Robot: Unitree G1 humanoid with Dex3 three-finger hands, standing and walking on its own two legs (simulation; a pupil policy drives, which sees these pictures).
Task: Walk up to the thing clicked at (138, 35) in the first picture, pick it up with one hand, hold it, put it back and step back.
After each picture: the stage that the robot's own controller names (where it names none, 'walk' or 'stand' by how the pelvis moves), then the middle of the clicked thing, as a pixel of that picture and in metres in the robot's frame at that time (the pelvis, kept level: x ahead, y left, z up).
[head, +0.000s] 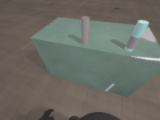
stand; (134, 37) +0.70 -0.31 +0.14
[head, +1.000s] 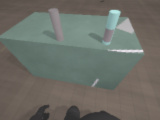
sink last; (109, 29) +0.68 -0.07 +0.18
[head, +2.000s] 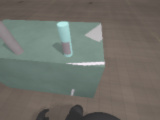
stand; (66, 41) +0.50 +0.25 +0.16
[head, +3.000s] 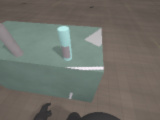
stand; (66, 45) +0.49 +0.23 +0.15
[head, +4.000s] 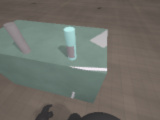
stand; (71, 45) +0.51 +0.19 +0.14
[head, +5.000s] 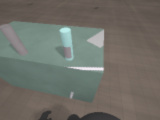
stand; (67, 46) +0.51 +0.22 +0.14
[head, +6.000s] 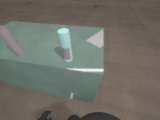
stand; (66, 47) +0.49 +0.23 +0.14
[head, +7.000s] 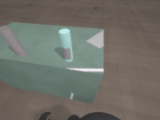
stand; (67, 47) +0.49 +0.22 +0.14
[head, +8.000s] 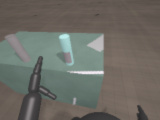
rise first; (67, 51) +0.48 +0.25 +0.14
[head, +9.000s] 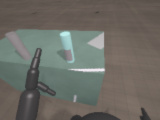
go down; (68, 49) +0.49 +0.25 +0.14
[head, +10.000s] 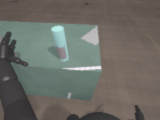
go down; (61, 46) +0.48 +0.23 +0.15
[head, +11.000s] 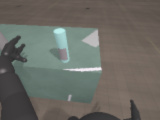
go down; (62, 47) +0.49 +0.23 +0.15
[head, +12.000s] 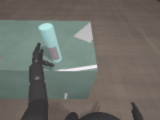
close in; (52, 45) +0.45 +0.26 +0.17
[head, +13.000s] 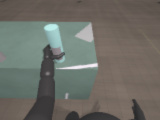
lift; (56, 46) +0.45 +0.24 +0.18
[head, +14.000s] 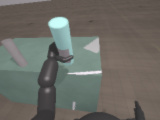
lift; (64, 46) +0.31 +0.16 +0.32
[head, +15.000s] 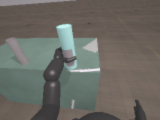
lift; (68, 49) +0.35 +0.16 +0.28
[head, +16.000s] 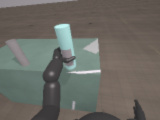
hold; (67, 49) +0.35 +0.17 +0.29
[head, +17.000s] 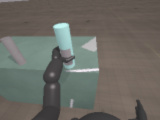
crouch; (66, 48) +0.35 +0.17 +0.28
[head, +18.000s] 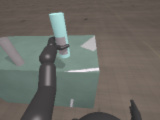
crouch; (61, 37) +0.43 +0.20 +0.31
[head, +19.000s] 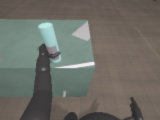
lower; (52, 45) +0.47 +0.25 +0.16
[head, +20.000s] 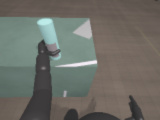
lower; (51, 42) +0.47 +0.25 +0.18
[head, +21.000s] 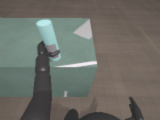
lower; (51, 43) +0.46 +0.25 +0.18
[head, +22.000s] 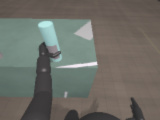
lower; (52, 44) +0.45 +0.25 +0.18
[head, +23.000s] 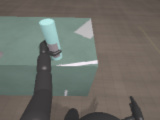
lower; (53, 42) +0.46 +0.25 +0.18
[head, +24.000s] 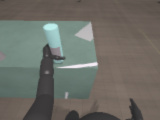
open; (55, 46) +0.45 +0.24 +0.18
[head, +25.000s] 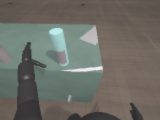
sink last; (60, 49) +0.43 +0.22 +0.17
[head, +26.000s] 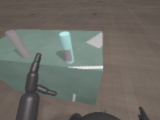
stand; (67, 49) +0.48 +0.25 +0.15
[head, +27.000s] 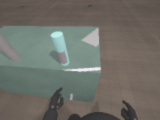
stand; (61, 50) +0.44 +0.25 +0.15
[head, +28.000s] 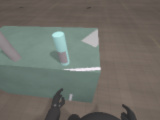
stand; (62, 50) +0.45 +0.25 +0.14
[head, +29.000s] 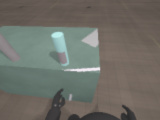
stand; (61, 51) +0.44 +0.25 +0.14
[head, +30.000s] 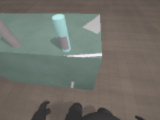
walk; (63, 36) +0.53 +0.24 +0.17
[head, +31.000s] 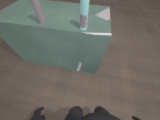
walk; (83, 15) +0.83 +0.15 +0.15
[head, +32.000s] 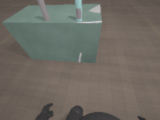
stand; (78, 9) +1.11 +0.24 +0.16
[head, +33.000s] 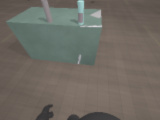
stand; (80, 13) +1.13 +0.22 +0.14
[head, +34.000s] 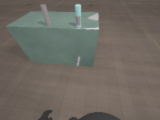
stand; (78, 16) +1.13 +0.24 +0.14
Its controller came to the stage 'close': yes
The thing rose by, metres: 0.20
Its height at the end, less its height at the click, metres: +0.00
